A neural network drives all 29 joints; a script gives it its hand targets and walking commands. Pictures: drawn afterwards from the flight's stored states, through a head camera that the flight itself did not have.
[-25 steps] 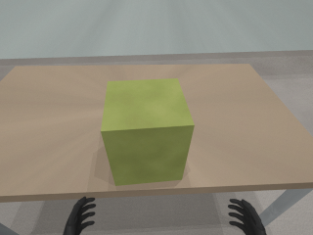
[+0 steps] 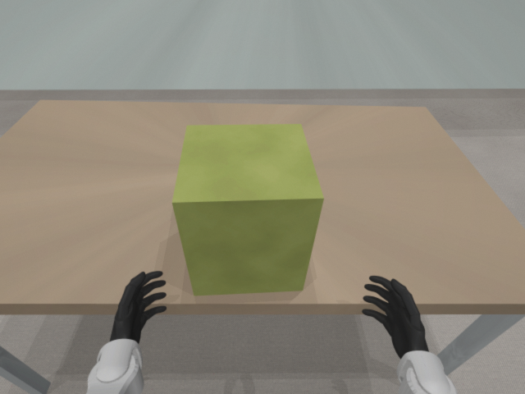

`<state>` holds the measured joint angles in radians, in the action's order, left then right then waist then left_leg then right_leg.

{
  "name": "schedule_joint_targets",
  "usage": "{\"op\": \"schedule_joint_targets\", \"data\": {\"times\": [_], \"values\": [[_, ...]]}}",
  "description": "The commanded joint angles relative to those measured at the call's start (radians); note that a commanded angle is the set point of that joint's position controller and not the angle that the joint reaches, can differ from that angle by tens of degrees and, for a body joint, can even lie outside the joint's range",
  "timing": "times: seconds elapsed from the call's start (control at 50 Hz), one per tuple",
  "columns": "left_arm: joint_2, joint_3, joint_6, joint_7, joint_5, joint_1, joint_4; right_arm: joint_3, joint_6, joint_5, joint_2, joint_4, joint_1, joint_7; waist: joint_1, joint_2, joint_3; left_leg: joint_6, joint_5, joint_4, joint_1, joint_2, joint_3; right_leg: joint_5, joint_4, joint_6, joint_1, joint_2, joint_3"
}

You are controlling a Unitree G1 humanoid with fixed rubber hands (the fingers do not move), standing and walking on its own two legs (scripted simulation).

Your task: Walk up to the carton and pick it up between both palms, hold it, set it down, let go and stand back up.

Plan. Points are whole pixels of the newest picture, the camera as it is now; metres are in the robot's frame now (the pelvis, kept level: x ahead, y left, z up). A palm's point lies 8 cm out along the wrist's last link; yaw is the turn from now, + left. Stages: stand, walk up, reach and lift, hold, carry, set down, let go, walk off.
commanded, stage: reach and lift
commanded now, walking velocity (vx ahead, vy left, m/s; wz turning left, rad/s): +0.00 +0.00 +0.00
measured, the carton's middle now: (246, 211) +0.44 +0.06 +0.05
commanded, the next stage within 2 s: none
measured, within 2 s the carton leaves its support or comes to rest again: neither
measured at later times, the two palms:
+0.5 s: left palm (129, 270) +0.28 +0.22 +0.07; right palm (389, 271) +0.31 -0.17 +0.06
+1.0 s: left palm (135, 217) +0.35 +0.22 +0.12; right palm (387, 217) +0.37 -0.17 +0.11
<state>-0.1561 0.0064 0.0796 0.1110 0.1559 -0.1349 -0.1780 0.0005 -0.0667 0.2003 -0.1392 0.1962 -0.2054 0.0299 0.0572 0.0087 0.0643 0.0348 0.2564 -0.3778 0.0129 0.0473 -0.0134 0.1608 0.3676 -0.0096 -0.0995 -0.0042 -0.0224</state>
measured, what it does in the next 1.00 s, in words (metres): stands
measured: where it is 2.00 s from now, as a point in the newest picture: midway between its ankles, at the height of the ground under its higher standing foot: outside the picture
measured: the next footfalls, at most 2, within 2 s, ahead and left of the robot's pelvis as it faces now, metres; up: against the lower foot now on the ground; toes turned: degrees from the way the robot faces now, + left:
none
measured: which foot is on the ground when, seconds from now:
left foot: down 0.00-1.00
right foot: down 0.00-1.00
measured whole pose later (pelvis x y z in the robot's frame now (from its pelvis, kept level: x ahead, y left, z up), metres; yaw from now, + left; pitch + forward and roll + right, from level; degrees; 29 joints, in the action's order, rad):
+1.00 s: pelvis +0.00 +0.00 +0.00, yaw -1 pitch -1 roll -1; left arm -0.20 -0.19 0.66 0.09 0.16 0.43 -0.07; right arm -0.06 0.30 0.39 -0.31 0.29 0.46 0.16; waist 0.04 -0.01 0.09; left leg 0.03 0.25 -0.39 0.11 0.06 -0.02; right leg 0.13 0.33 -0.01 -0.18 -0.02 -0.04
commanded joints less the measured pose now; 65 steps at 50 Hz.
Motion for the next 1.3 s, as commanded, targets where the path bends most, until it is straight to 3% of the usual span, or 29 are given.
{"op": "schedule_joint_targets", "data": {"times": [0.0,0.12,0.18,0.22,0.24,0.26,0.34,0.36,0.38,0.44,0.46,0.5,0.52,0.54,0.68,0.72,0.76,0.78,0.82,0.88,0.9,0.94,0.98,1.0,1.04,1.06,1.12,1.16,1.28], "values": [[-0.113,-0.056,-0.001,0.012,0.002,0.357,0.247,0.056,-0.002,0.002,-0.082,-0.234,0.294,0.017,0.006,-0.055,-0.142,0.001,-0.082,0.111,0.180,-0.063,-0.041,0.075,-0.068,0.051,0.078,-0.014,-0.028],[-0.113,-0.099,0.086,0.019,0.000,0.404,0.316,0.042,0.060,0.015,-0.090,-0.279,0.370,0.031,0.018,-0.051,-0.225,-0.002,-0.135,0.102,0.139,-0.071,-0.055,0.014,-0.051,0.035,0.086,-0.021,-0.007],[-0.103,-0.115,0.123,0.010,0.014,0.400,0.320,0.038,0.076,0.010,-0.101,-0.296,0.407,0.051,0.013,0.013,-0.288,0.002,-0.231,0.074,0.112,-0.070,-0.058,-0.059,-0.050,0.034,0.104,-0.029,-0.019],[-0.123,-0.120,0.146,-0.002,0.016,0.472,0.325,0.037,0.088,0.017,-0.128,-0.298,0.515,0.072,0.018,0.010,-0.288,0.005,-0.249,0.065,0.124,-0.076,-0.059,-0.093,-0.041,0.029,0.127,-0.035,-0.012],[-0.112,-0.129,0.172,-0.006,0.005,0.381,0.376,0.007,0.092,0.034,-0.120,-0.312,0.413,0.074,0.020,-0.036,-0.321,0.005,-0.317,0.057,0.083,-0.080,-0.057,-0.164,-0.039,0.038,0.145,-0.030,-0.025],[-0.097,-0.138,0.196,-0.014,-0.011,0.451,0.352,0.023,0.106,0.033,-0.132,-0.242,0.477,0.079,0.003,-0.025,-0.282,0.023,-0.353,0.055,0.076,-0.077,-0.055,-0.173,-0.045,0.045,0.147,-0.044,-0.016],[-0.121,-0.164,0.253,-0.024,0.010,0.444,0.451,0.017,0.130,0.063,-0.160,-0.311,0.490,0.092,-0.002,-0.028,-0.333,0.025,-0.394,0.047,0.044,-0.083,-0.059,-0.228,-0.050,0.036,0.173,-0.048,-0.005],[-0.118,-0.166,0.267,-0.032,0.010,0.486,0.415,0.013,0.143,0.061,-0.163,-0.264,0.528,0.101,-0.010,-0.001,-0.311,0.020,-0.381,0.044,0.072,-0.086,-0.051,-0.200,-0.056,0.023,0.161,-0.050,0.000],[-0.139,-0.177,0.256,-0.029,0.014,0.531,0.462,0.023,0.140,0.074,-0.150,-0.295,0.557,0.105,0.004,-0.028,-0.347,0.024,-0.364,0.040,0.063,-0.093,-0.058,-0.186,-0.041,0.024,0.157,-0.049,-0.012],[-0.173,-0.200,0.303,-0.027,0.020,0.633,0.391,0.013,0.167,0.067,-0.163,-0.330,0.713,0.110,0.014,0.020,-0.340,0.004,-0.279,0.050,0.107,-0.088,-0.055,-0.119,-0.050,0.017,0.129,-0.047,-0.011],[-0.143,-0.195,0.315,-0.027,0.004,0.568,0.386,-0.002,0.177,0.066,-0.151,-0.296,0.630,0.114,0.010,-0.006,-0.346,0.007,-0.321,0.051,0.119,-0.090,-0.061,-0.170,-0.042,0.012,0.186,-0.043,-0.007],[-0.165,-0.214,0.319,-0.025,0.026,0.619,0.453,-0.008,0.173,0.077,-0.178,-0.349,0.696,0.121,0.009,0.024,-0.416,0.012,-0.383,0.032,0.086,-0.088,-0.062,-0.262,-0.032,0.012,0.197,-0.052,0.002],[-0.149,-0.196,0.339,-0.038,0.011,0.596,0.420,-0.011,0.192,0.080,-0.177,-0.283,0.649,0.122,-0.015,-0.011,-0.386,0.022,-0.404,0.045,0.081,-0.091,-0.061,-0.259,-0.042,0.006,0.211,-0.050,0.005],[-0.171,-0.220,0.341,-0.035,-0.004,0.660,0.456,-0.003,0.190,0.077,-0.196,-0.306,0.715,0.128,0.002,-0.032,-0.395,0.022,-0.404,0.040,0.089,-0.099,-0.067,-0.278,-0.032,0.008,0.208,-0.051,0.001],[-0.176,-0.212,0.415,-0.036,0.008,0.715,0.472,0.027,0.224,0.126,-0.253,-0.290,0.804,0.140,-0.042,-0.032,-0.509,0.036,-0.528,0.000,0.030,-0.090,-0.055,-0.418,-0.018,0.004,0.200,-0.072,0.017],[-0.172,-0.203,0.447,-0.034,0.004,0.783,0.422,0.027,0.250,0.120,-0.271,-0.235,0.876,0.142,-0.043,-0.054,-0.481,0.039,-0.516,0.013,0.024,-0.090,-0.056,-0.388,-0.028,0.010,0.183,-0.074,0.025],[-0.162,-0.208,0.482,-0.026,0.001,0.749,0.453,0.026,0.262,0.151,-0.296,-0.217,0.864,0.136,-0.042,-0.057,-0.476,0.053,-0.628,-0.016,-0.008,-0.081,-0.050,-0.437,-0.033,0.018,0.186,-0.085,0.034],[-0.172,-0.216,0.483,-0.025,0.012,0.798,0.502,0.025,0.252,0.158,-0.302,-0.286,0.949,0.137,-0.026,-0.045,-0.546,0.063,-0.640,-0.012,-0.015,-0.081,-0.050,-0.465,-0.029,0.014,0.212,-0.088,0.034],[-0.154,-0.212,0.509,-0.021,0.006,0.767,0.458,0.030,0.268,0.172,-0.318,-0.206,0.895,0.135,-0.042,-0.066,-0.513,0.066,-0.647,-0.020,0.017,-0.085,-0.053,-0.472,-0.020,0.016,0.204,-0.091,0.043],[-0.205,-0.258,0.531,-0.022,-0.016,0.901,0.374,-0.006,0.309,0.187,-0.287,-0.142,1.026,0.131,0.005,-0.024,-0.460,0.036,-0.517,0.012,0.095,-0.084,-0.059,-0.396,-0.015,0.007,0.220,-0.074,0.015],[-0.188,-0.254,0.532,-0.023,-0.017,0.856,0.318,-0.015,0.320,0.195,-0.292,-0.103,0.988,0.127,-0.003,-0.019,-0.416,0.030,-0.472,0.023,0.104,-0.079,-0.056,-0.365,-0.017,0.010,0.214,-0.070,0.011],[-0.214,-0.238,0.522,-0.011,0.021,0.996,0.325,0.016,0.315,0.192,-0.296,-0.109,1.145,0.115,-0.002,-0.029,-0.458,0.030,-0.382,0.028,0.114,-0.079,-0.060,-0.241,-0.021,0.026,0.161,-0.077,0.020],[-0.229,-0.236,0.509,-0.004,0.023,1.016,0.384,0.007,0.316,0.207,-0.290,-0.126,1.135,0.107,0.012,-0.060,-0.585,0.043,-0.474,-0.004,0.073,-0.080,-0.065,-0.304,-0.012,0.026,0.204,-0.071,0.018],[-0.227,-0.224,0.505,-0.004,0.005,1.004,0.310,0.014,0.314,0.203,-0.285,-0.091,1.142,0.112,-0.003,-0.078,-0.571,0.040,-0.463,-0.013,0.078,-0.082,-0.053,-0.308,-0.007,0.020,0.182,-0.072,0.022],[-0.263,-0.238,0.503,-0.003,0.033,1.060,0.327,0.029,0.313,0.182,-0.313,-0.170,1.222,0.121,0.011,0.002,-0.652,0.023,-0.471,-0.021,0.102,-0.085,-0.060,-0.406,0.013,0.001,0.208,-0.071,0.029],[-0.250,-0.220,0.500,-0.002,0.031,1.106,0.281,0.033,0.328,0.169,-0.308,-0.066,1.205,0.118,-0.024,-0.029,-0.621,0.034,-0.469,-0.022,0.109,-0.083,-0.055,-0.384,0.017,0.005,0.201,-0.072,0.031],[-0.278,-0.220,0.496,0.004,0.037,1.145,0.232,0.033,0.334,0.174,-0.304,-0.076,1.259,0.122,-0.005,-0.031,-0.685,0.021,-0.447,-0.027,0.109,-0.082,-0.049,-0.396,0.021,0.006,0.222,-0.060,0.019],[-0.274,-0.197,0.493,0.008,0.051,1.215,0.204,0.054,0.330,0.171,-0.304,-0.027,1.304,0.122,-0.027,-0.066,-0.691,0.032,-0.445,-0.030,0.096,-0.073,-0.040,-0.385,0.016,0.012,0.192,-0.065,0.029],[-0.292,-0.225,0.481,0.006,0.038,1.297,0.101,0.041,0.340,0.162,-0.329,0.109,1.411,0.127,0.001,-0.025,-0.732,0.034,-0.502,-0.036,0.151,-0.074,-0.050,-0.432,0.027,0.010,0.234,-0.066,0.032]]}}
